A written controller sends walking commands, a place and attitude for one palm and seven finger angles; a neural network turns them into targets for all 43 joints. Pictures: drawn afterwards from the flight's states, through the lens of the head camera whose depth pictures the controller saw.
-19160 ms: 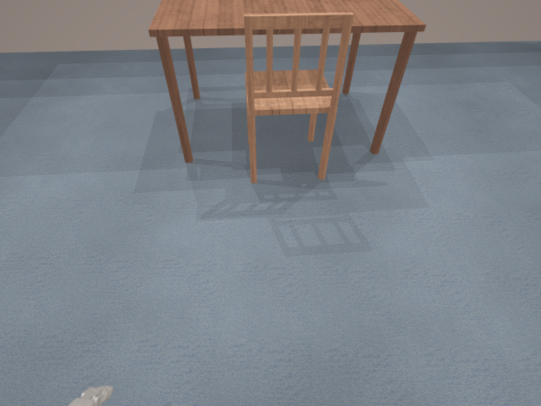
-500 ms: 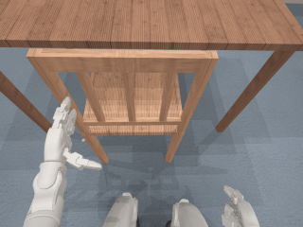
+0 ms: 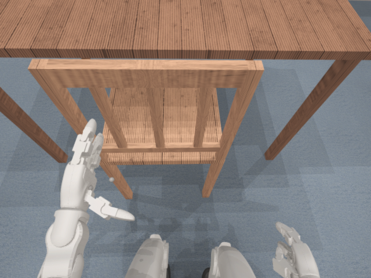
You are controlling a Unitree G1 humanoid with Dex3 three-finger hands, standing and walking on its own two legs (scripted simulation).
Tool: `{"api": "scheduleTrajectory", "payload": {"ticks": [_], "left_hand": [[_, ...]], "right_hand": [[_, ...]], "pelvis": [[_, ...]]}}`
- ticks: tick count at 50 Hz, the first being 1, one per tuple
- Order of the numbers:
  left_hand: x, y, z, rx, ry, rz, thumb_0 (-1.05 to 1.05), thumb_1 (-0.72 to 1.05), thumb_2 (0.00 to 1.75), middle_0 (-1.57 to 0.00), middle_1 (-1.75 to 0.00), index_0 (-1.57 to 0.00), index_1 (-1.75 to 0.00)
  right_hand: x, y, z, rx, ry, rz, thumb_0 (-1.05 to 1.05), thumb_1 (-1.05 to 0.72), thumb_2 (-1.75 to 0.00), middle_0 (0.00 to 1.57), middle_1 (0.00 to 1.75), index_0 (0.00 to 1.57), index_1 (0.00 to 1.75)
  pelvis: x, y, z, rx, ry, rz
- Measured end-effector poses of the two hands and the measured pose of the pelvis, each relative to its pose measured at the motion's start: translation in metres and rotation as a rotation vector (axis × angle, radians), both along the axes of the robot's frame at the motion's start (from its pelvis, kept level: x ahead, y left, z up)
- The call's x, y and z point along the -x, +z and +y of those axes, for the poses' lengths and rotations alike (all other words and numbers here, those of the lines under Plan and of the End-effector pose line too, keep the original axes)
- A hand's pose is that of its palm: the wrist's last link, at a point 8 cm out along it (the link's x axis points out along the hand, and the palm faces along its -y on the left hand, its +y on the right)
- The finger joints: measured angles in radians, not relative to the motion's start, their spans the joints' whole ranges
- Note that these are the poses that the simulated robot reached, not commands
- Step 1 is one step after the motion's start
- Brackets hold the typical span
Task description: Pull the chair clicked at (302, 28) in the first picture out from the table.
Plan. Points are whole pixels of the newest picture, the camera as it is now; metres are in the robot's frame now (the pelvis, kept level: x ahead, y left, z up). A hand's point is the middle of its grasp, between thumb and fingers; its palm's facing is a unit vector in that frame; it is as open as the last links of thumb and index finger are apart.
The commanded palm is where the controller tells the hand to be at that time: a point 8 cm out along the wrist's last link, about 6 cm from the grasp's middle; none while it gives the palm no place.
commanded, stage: aim the fingers beside a spindle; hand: left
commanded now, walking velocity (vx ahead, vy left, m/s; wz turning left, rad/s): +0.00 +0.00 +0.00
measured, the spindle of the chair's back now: (156, 120) +0.46 +0.10 +0.00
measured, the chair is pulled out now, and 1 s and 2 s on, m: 0.00 0.00 0.00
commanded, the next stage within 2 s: push the fingers through the gap in 0.14 s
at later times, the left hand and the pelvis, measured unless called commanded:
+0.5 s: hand (105, 164) +0.34 +0.19 +0.01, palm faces +0.09 -0.99 -0.05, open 16.9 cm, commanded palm +0.31 +0.24 +0.02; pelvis -0.01 +0.00 -0.01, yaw +0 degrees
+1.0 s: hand (108, 141) +0.39 +0.19 +0.02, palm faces +0.10 -0.99 -0.04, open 16.9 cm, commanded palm +0.36 +0.24 +0.02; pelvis +0.00 +0.01 +0.00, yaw -1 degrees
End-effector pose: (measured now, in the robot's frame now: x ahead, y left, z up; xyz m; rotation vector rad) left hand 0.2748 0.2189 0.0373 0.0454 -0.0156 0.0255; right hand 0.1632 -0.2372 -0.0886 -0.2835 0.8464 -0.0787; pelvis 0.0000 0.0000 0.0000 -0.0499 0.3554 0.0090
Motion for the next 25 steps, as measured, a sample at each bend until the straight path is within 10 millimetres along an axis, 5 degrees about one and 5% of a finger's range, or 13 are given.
{"api": "scheduleTrajectory", "payload": {"ticks": [4,8,11,18,25], "left_hand": [[-0.008,0.012,0.016,-0.035,0.073,-0.061,-0.01,-0.50,0.30,-0.07,-0.08,-0.06,-0.08],[-0.015,-0.022,0.031,-0.005,0.104,0.080,-0.01,-0.50,0.30,-0.07,-0.08,-0.06,-0.08],[-0.011,-0.038,0.024,0.020,0.057,0.152,-0.01,-0.50,0.30,-0.06,-0.08,-0.06,-0.08],[-0.012,0.002,0.009,-0.009,0.025,-0.043,-0.01,-0.50,0.30,-0.07,-0.08,-0.06,-0.08],[-0.037,-0.025,0.026,0.003,0.070,0.074,-0.01,-0.50,0.30,-0.06,-0.08,-0.06,-0.08]], "right_hand": [[0.002,-0.002,0.000,-0.013,0.011,0.015,0.01,-0.91,-0.89,0.20,0.30,0.20,0.30],[0.003,-0.008,-0.004,-0.017,0.008,0.024,0.01,-0.91,-0.89,0.20,0.30,0.20,0.30],[0.005,-0.008,-0.008,-0.004,-0.008,0.018,0.01,-0.91,-0.89,0.20,0.30,0.20,0.30],[0.010,-0.004,-0.010,0.019,-0.007,0.023,0.01,-0.91,-0.89,0.20,0.30,0.20,0.30],[0.012,-0.012,-0.010,0.010,-0.016,0.040,0.01,-0.91,-0.89,0.20,0.30,0.20,0.30]], "pelvis": [[0.001,0.000,-0.003,-0.005,0.002,-0.001],[0.004,-0.005,-0.006,-0.004,0.004,0.010],[0.004,-0.007,-0.006,0.001,0.004,0.013],[0.002,-0.002,-0.005,0.000,0.001,0.009],[0.005,-0.009,-0.005,0.002,0.002,0.021]]}}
